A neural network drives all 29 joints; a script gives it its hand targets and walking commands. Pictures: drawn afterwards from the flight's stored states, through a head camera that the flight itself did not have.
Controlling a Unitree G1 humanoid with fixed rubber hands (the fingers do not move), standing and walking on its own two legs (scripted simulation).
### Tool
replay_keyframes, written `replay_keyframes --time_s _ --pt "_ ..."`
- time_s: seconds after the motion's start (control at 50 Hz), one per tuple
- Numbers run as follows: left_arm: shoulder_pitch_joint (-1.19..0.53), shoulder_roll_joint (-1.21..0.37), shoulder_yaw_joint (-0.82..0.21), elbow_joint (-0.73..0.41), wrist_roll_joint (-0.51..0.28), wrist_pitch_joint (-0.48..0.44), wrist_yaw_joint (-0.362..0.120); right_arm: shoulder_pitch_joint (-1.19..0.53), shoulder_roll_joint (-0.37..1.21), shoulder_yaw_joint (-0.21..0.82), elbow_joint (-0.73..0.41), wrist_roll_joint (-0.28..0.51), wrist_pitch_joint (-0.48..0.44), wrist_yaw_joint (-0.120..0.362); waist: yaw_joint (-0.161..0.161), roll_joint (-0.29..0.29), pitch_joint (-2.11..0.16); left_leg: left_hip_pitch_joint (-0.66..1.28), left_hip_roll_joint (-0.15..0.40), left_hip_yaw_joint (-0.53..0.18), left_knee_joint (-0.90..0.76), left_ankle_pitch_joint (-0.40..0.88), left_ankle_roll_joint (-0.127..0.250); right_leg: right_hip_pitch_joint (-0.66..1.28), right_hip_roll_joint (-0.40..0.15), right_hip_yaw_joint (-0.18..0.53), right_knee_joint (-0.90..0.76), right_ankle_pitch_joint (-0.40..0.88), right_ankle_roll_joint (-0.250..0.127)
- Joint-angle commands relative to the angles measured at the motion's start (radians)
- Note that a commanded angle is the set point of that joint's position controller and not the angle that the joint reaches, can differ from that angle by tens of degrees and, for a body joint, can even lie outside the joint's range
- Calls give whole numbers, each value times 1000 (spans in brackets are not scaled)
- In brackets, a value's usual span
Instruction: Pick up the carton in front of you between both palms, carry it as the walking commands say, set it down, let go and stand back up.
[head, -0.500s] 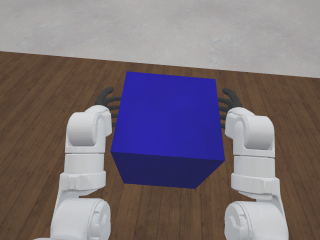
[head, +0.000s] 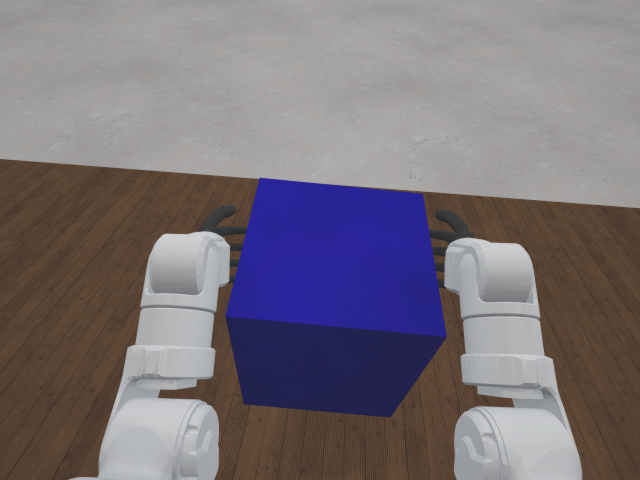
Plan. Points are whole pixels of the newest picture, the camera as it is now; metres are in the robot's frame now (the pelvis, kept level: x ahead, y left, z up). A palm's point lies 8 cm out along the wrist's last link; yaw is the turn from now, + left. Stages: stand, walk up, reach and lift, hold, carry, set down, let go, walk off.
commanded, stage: carry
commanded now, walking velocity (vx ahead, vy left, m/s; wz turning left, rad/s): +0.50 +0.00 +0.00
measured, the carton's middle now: (328, 304) +0.35 +0.00 +0.04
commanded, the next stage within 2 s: none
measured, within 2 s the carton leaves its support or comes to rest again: neither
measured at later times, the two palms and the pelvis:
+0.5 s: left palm (241, 206) +0.45 +0.13 +0.12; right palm (447, 207) +0.47 -0.17 +0.11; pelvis +0.10 -0.02 +0.00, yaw -1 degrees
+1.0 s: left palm (254, 138) +0.73 +0.16 +0.06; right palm (400, 149) +0.71 -0.14 +0.06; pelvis +0.36 +0.03 -0.03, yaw -1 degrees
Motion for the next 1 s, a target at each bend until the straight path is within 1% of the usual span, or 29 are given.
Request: replay_keyframes --time_s 0.0,0.02,0.04,0.08,0.1,0.14,0.2,0.22,0.24,0.26,0.28,0.3,0.34,0.38,0.44,0.52,0.58,0.62,0.64,0.66,0.68,0.7,0.72,0.74,0.78,0.8,0.84,0.9,0.98 --pt "-744 -1114 -536 -81 -441 -43 -265 -723 1137 541 -75 454 -18 277 -7 40 -289 -5 161 -181 -188 -216 57 106 -108 117 -57 -295 -45" --pt "-755 -1110 -530 -72 -436 -44 -266 -725 1135 533 -62 448 -19 278 -18 43 -248 -22 174 -217 -226 -305 78 57 -86 100 -32 -395 -43" --pt "-765 -1109 -525 -60 -433 -46 -266 -736 1132 527 -56 445 -20 278 -28 57 -207 -16 200 -263 -262 -335 97 -7 -62 72 14 -414 -38" --pt "-756 -1107 -511 -28 -430 -49 -266 -739 1121 517 -43 442 -24 278 -43 134 -147 47 274 -349 -288 -205 138 -123 0 -18 122 -323 -20" --pt "-743 -1106 -502 -10 -428 -49 -265 -729 1117 510 -35 441 -26 278 -50 148 -155 94 293 -361 -266 -78 158 -153 3 -15 135 -312 -16" --pt "-725 -1105 -485 16 -424 -51 -263 -721 1119 503 -29 444 -31 275 -55 146 -211 167 293 -337 -206 100 163 -146 13 -19 119 -301 -13" --pt "-718 -1101 -459 31 -414 -56 -260 -751 1141 505 -39 462 -35 275 -22 108 -249 66 233 -213 -115 73 100 59 22 -31 -3 -220 -23" --pt "-712 -1101 -451 33 -410 -58 -259 -764 1148 509 -42 470 -35 275 3 64 -263 -48 195 -158 -37 19 65 195 -18 47 -33 -221 -52" --pt "-688 -1089 -440 43 -403 -58 -256 -765 1158 509 -40 477 -34 276 36 -78 -278 -217 104 -49 158 -35 12 342 -149 259 -103 -169 -116" --pt "-653 -1078 -428 57 -400 -55 -254 -744 1156 497 -22 477 -32 275 51 -208 -273 -452 17 20 331 -266 -18 499 -333 532 -155 -47 -196" --pt "-664 -1077 -418 43 -397 -57 -253 -754 1154 492 -19 474 -32 275 66 -196 -277 -539 22 -25 420 -380 -12 553 -384 609 -128 36 -258" --pt "-692 -1086 -430 14 -406 -58 -253 -764 1161 497 -21 475 -34 275 75 -120 -271 -587 41 -44 483 -352 -11 559 -375 607 -109 81 -261" --pt "-786 -1118 -484 -85 -452 -61 -254 -784 1185 514 -60 490 -36 272 72 -53 -285 -594 85 -64 504 -229 -13 509 -341 520 -116 46 -224" --pt "-862 -1138 -529 -176 -497 -57 -251 -810 1181 527 -125 500 -31 254 61 -82 -292 -534 99 -55 450 -136 -31 439 -294 407 -135 64 -187" --pt "-853 -1137 -553 -222 -528 -41 -245 -795 1146 534 -187 485 -12 222 67 -103 -294 -496 94 -26 338 -8 -53 420 -258 314 -150 169 -175" --pt "-765 -1148 -568 -169 -519 -22 -259 -706 1120 535 -160 432 7 212 96 -110 -296 -452 62 15 135 163 -50 481 -199 214 -91 385 -138" --pt "-742 -1160 -579 -136 -514 -27 -274 -700 1109 539 -149 410 8 221 110 -121 -273 -365 26 51 -42 287 -34 484 -159 149 -43 456 -103" --pt "-730 -1169 -584 -115 -511 -34 -281 -696 1103 537 -140 403 7 230 86 -131 -283 -204 5 62 -157 348 -2 437 -148 108 33 494 -68" --pt "-729 -1168 -581 -103 -506 -39 -284 -687 1092 523 -127 396 1 236 46 -115 -316 -54 -12 87 -216 408 9 393 -129 65 137 522 -42" --pt "-709 -1174 -582 -77 -502 -39 -286 -658 1099 519 -98 392 0 242 -2 -76 -370 146 -2 87 -225 427 10 300 -96 16 291 440 -13" --pt "-703 -1167 -578 -63 -497 -43 -288 -636 1090 506 -81 387 -5 251 -30 18 -421 355 145 -67 -139 505 7 95 -74 14 490 101 16" --pt "-692 -1198 -576 -29 -492 -40 -290 -635 1053 485 -51 371 -9 254 -17 182 -502 612 405 -457 -64 701 114 -201 40 44 674 -439 42" --pt "-701 -1201 -562 -22 -484 -41 -290 -631 1060 487 -51 374 -20 258 -70 293 -546 662 440 -613 -123 439 234 -346 61 97 839 -486 33" --pt "-746 -1216 -576 -50 -492 -46 -289 -660 1092 498 -89 396 -30 267 -59 262 -488 589 385 -591 -159 276 215 -415 21 124 866 -457 6" --pt "-803 -1239 -589 -116 -500 -60 -275 -803 1152 535 -197 458 -42 283 -44 118 -402 409 323 -458 -191 266 160 -401 -31 124 779 -363 7" --pt "-791 -1238 -587 -135 -494 -64 -263 -844 1181 561 -235 489 -44 285 -29 99 -394 343 308 -414 -210 280 151 -365 -45 121 722 -335 11" --pt "-758 -1234 -589 -168 -476 -71 -240 -850 1196 588 -277 522 -46 286 -23 97 -419 308 298 -361 -215 326 154 -328 -48 109 660 -305 25" --pt "-675 -1220 -604 -163 -440 -76 -220 -821 1191 610 -287 528 -45 288 -38 112 -438 374 287 -306 -192 483 172 -396 -53 90 575 -246 40" --pt "-649 -1182 -637 -185 -413 -85 -210 -793 1167 643 -282 524 -47 290 -65 107 -416 470 261 -247 -159 680 151 -475 -51 70 432 -101 34"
